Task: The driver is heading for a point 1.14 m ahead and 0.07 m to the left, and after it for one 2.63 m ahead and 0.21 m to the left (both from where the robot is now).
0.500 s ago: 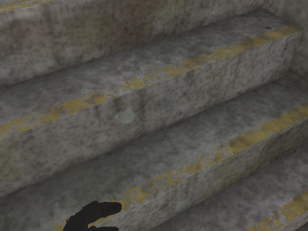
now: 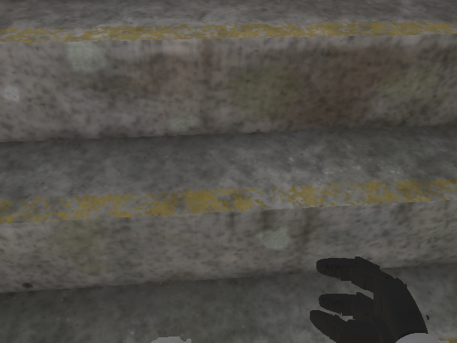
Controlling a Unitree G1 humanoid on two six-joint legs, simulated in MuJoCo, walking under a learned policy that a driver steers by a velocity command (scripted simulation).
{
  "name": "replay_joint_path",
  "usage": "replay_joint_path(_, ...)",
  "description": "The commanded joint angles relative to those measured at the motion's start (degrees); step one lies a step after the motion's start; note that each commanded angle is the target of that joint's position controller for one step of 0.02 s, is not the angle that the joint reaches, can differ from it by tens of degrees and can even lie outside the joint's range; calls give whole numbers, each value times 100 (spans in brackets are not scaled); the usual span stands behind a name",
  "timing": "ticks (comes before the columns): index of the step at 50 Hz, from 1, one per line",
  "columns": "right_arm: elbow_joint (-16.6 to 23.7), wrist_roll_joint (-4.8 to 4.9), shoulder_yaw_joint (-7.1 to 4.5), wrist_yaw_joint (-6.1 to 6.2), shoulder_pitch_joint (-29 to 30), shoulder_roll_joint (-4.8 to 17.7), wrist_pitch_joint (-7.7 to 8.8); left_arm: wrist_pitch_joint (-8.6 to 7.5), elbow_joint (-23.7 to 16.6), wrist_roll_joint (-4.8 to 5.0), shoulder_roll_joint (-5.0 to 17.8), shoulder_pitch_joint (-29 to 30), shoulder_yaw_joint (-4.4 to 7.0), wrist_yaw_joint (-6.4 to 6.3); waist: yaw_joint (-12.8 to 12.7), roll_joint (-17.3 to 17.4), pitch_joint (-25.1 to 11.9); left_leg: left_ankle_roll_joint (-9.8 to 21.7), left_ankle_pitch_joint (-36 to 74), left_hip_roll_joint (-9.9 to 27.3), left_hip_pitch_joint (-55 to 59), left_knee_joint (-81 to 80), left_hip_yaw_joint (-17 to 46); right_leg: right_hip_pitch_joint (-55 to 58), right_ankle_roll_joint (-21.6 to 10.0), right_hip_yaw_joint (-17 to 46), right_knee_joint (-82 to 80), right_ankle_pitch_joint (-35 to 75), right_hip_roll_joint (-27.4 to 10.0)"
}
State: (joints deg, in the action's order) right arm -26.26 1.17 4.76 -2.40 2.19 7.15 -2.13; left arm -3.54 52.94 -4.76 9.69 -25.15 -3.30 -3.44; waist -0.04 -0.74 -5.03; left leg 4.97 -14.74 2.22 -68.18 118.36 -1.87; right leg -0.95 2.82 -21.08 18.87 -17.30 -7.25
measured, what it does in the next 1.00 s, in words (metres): climbs: left foot 0.22 m higher, then right foot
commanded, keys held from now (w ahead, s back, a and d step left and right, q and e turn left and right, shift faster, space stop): w+q+shift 0.24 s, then w+shift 0.22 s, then w+e+shift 0.54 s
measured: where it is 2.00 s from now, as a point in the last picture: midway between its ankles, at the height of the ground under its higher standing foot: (222, 183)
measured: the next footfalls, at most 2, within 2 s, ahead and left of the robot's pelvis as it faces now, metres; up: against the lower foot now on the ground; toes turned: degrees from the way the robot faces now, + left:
left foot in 0.02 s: +0.08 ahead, +0.10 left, +0.22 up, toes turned +5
right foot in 0.48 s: +0.20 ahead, +0.00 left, +0.22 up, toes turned +19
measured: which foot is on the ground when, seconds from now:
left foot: up 0.00-0.00, down 0.02-0.46, up 0.48-0.78, down 0.80-1.00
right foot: down 0.00-0.08, up 0.10-0.46, down 0.48-0.78, up 0.80-1.00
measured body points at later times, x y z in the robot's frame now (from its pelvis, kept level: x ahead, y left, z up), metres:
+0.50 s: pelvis +0.11 +0.06 +0.17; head +0.08 +0.06 +0.62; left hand +0.20 +0.32 +0.11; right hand +0.37 -0.07 +0.11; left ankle +0.05 +0.11 -0.42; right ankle +0.16 -0.01 -0.52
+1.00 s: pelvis +0.22 +0.16 +0.20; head +0.22 +0.16 +0.65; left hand +0.50 +0.33 +0.20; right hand +0.20 -0.10 +0.06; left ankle +0.13 +0.27 -0.52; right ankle +0.26 +0.03 -0.16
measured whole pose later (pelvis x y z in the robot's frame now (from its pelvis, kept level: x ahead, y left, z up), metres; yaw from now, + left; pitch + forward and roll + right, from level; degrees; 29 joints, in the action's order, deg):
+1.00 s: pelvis +0.22 +0.16 +0.20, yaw +1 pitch +4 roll +2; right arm -57.3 -3.4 -0.5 1.5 -24.3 14.4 4.0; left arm -3.1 26.2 1.2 8.7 2.6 -4.4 2.5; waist 0.2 -2.0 -4.8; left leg -1.0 -21.4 3.3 -10.1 30.3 -12.2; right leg -76.6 -2.2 3.9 134.0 -16.7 -3.0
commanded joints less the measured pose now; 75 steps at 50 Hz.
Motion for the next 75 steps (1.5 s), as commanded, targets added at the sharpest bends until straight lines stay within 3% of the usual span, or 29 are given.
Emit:
replay_joint_path(1, 672, 148, -109, -42, 276, 438, 64, 31, -411, 419, 2232, -182, 513, -260, 690, -1094, -478, 134, -3536, -777, 3448, -3695, -1167, -902, -1233, 435, -609, 7698, -880)
replay_joint_path(3, 285, 17, -552, -92, -1313, 1404, 267, 301, -1161, 383, 2412, 895, 673, -116, 1423, -872, -1098, 531, -2851, -949, 3730, -5954, -601, 1172, -1202, 782, 2387, 11568, -975)
replay_joint_path(4, -235, -53, -622, -99, -1748, 1546, 346, 262, -1776, 672, 2325, 1470, 760, -63, 1275, -26, -1439, 832, -784, -772, 5664, -7346, 478, -473, -1033, 1060, 3568, 8854, -803)
replay_joint_path(5, -504, -215, -720, 49, -1911, 1798, 247, 97, -2333, 544, 1538, 1948, 540, 71, 889, 1812, -907, 1027, 269, -605, 6388, -7936, 2066, -2899, -755, 1339, 4750, 2364, 151)
replay_joint_path(6, -477, -595, -601, 162, -1527, 1567, 297, -155, -2875, 435, 887, 2424, 378, 312, 339, 2559, -796, 1294, 972, -568, 5844, -8351, 3328, -4064, -674, 2047, 7096, 652, 917)
replay_joint_path(10, -649, -300, -299, 194, -1095, 520, 572, -223, -3041, -159, 73, 2175, -69, 814, -503, -3, 58, 865, 565, -392, 3231, -7040, 2829, -4644, -650, 2384, 9547, 354, 1189)
replay_joint_path(17, -641, -383, -248, 460, -1803, 943, 681, -95, -3457, 111, 102, 2962, -305, 468, -210, -346, 4, 888, 716, 243, 3766, -8442, 3167, -5513, -334, 2391, 8686, -17, 948)
replay_joint_path(22, -148, -557, -274, 427, -643, 1245, 849, 198, -2213, 124, 978, 174, 252, 136, -1248, 64, -801, 85, 5417, -353, 2629, -6568, 1561, -740, -1033, 1304, 3234, -509, 1003)
replay_joint_path(24, 375, -531, 93, 314, 609, 8, 830, 63, -1083, 138, 386, -1006, 149, 411, -1533, -1201, 100, -44, -585, -1265, 1238, -970, 388, -608, -1932, 2589, 875, 1472, 297)
replay_joint_path(25, 647, -339, 219, 109, 569, -651, 981, -15, -885, -154, -203, -124, -46, 594, -507, -498, 822, 79, -636, -1365, 77, 1169, 960, -1206, -1722, 3041, 1831, 2618, 169)
replay_joint_path(27, 260, -366, 243, -231, -2019, -172, 1090, -127, -1616, 339, 418, 934, 262, 276, 976, -344, -225, -26, 237, -537, -255, 412, 2054, -1318, -2097, 6188, 804, -945, -687)
replay_joint_path(29, 333, -251, 149, -37, -794, 546, 841, -216, -1759, 308, 761, 1669, 383, 96, 640, 808, 343, -533, -129, 38, -122, 26, 1392, -2865, -2370, 6880, -461, -3211, -1078)
replay_joint_path(32, 481, -475, 307, 162, 208, 409, 726, -383, -1633, 302, 828, 1873, 357, 92, 421, 1267, 528, -589, 658, 406, 753, -1048, 730, -4235, -2169, 5783, 196, -1997, -358)
replay_joint_path(36, 342, -235, 327, 138, 643, 288, 805, -56, -1034, 372, 1012, 620, 405, 93, 25, 27, -448, -221, -760, -107, 4544, -5645, -732, -4113, -2018, 3966, 189, 1093, 325)
replay_joint_path(39, -737, -44, -353, 206, -2430, 1186, 890, -212, -1728, 275, 979, 2109, 377, 240, 1571, -102, -896, 78, 576, 333, 6911, -9351, 317, -3316, -1430, 3109, 3785, 3654, 797)
replay_joint_path(41, -1460, -454, -401, 121, -2872, 1229, 835, -640, -2125, 285, -333, 2113, 84, 507, 680, 1212, -435, 2, 7536, 1786, 8446, -7734, 2053, -7160, -840, 3060, 9482, -269, 1470)
replay_joint_path(42, -1193, -698, -539, 269, -3014, 1556, 715, -680, -2029, 493, -136, 892, 100, 585, 357, 1179, -1772, 925, 5073, 2758, 8907, -8481, 3486, -7724, -600, 3438, 11423, -419, 1246)
replay_joint_path(44, -1478, -494, -578, 396, -2108, 1102, 623, -441, -2910, 636, -591, 2591, -203, 611, 171, 566, -107, 1071, -8, 2651, 7816, -9736, 2939, -9521, -257, 3145, 12468, -652, 439)
replay_joint_path(49, -2508, -488, -279, 340, -1126, 206, 886, 27, -3514, 591, -319, 3443, -337, 641, -579, 269, 1378, -47, 1375, 1258, 4045, -11019, -303, -7537, -575, 2740, 10793, 314, 135)
replay_joint_path(53, -3196, 30, -526, 488, -2794, 2147, 956, 128, -3524, 691, -124, 3582, -416, 602, -673, 872, -1083, 396, 9080, 1136, 4527, -11056, -1128, -2365, -937, 627, 6462, -1322, 950)
replay_joint_path(55, -2770, -48, -874, 547, -2386, 3210, 825, 259, -3094, 644, 1034, 2322, 135, 728, -1408, 1113, -1815, 562, 12964, 1450, 7178, -8820, -889, -2718, -1232, 537, 5041, -2319, 1426)
replay_joint_path(56, -2290, 42, -1004, 522, -1784, 3257, 668, 245, -2904, 497, 1073, 1249, 251, 742, -1818, 1078, -2186, 336, 11536, 1517, 7497, -7468, -539, -2004, -1557, 1904, 3242, -1554, 910)
replay_joint_path(58, -1212, -303, -700, 341, -1077, 1497, 792, 421, -2317, 264, 1716, 1590, 579, 439, -711, -1810, -1621, 171, 1807, -351, 3308, -3464, -118, -674, -2298, 5522, 1273, -1253, 548)
replay_joint_path(60, 112, -409, -316, 147, 345, 223, 943, 304, -2004, 11, 438, 1659, 106, 502, -129, -1135, -23, 373, 272, -609, 1067, 722, 934, -2373, -1671, 5101, 1866, -1288, 367)
replay_joint_path(62, 337, -625, 83, -19, -259, -499, 968, 291, -1533, 186, 83, 1387, 76, 614, 500, -118, 405, 288, -190, -459, 244, 1720, 927, -2525, -1209, 4059, 2202, 231, 669)
replay_joint_path(66, 157, -387, 86, 124, -1051, 296, 861, 59, -1531, 197, 589, 1925, 309, 535, 992, -150, 239, -305, 50, -395, 929, 1399, 300, -3428, -1675, 4305, 563, 345, 523)
replay_joint_path(70, 982, -282, 356, 309, 586, -267, 856, -42, -1057, 341, 392, 866, 215, 341, 289, -179, 1149, -410, -1214, -75, -1629, 2353, 741, -2265, -1636, 4664, -4, 538, -170)
replay_joint_path(73, 1144, -366, 374, 315, 750, -82, 764, 59, -1018, 424, 708, 772, 260, 163, 313, 303, 373, -582, -84, 148, -123, -181, -254, -2276, -1752, 4170, -919, 1283, -144)
replay_joint_path(75, 1274, -521, 274, 292, 339, 185, 795, 99, -759, 739, 1542, 416, 444, 32, 823, -2, -1206, -123, -2233, -583, 4054, -2971, -1015, -2625, -1616, 3366, -772, 7020, 10)
Keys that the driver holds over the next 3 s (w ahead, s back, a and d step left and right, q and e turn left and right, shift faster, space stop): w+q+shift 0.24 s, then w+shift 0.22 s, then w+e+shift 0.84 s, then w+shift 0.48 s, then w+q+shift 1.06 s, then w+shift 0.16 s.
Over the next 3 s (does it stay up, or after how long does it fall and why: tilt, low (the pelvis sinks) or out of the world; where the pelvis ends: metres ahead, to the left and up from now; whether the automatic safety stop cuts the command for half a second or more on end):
stays up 0.79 -0.08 0.77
